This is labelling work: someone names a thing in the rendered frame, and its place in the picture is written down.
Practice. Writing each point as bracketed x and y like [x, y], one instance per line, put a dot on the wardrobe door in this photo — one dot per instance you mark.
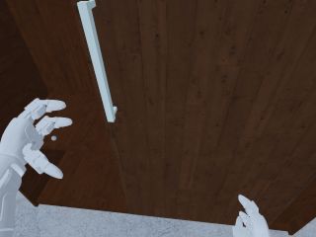
[306, 198]
[215, 99]

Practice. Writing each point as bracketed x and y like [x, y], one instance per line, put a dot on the left robot hand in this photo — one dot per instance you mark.
[20, 132]

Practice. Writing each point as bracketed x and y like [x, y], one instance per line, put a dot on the handle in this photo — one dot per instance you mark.
[87, 19]

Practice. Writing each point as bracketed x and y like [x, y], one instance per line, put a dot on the robot left forearm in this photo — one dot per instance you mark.
[11, 172]

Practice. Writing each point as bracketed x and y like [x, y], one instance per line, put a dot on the right robot hand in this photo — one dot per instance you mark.
[256, 225]

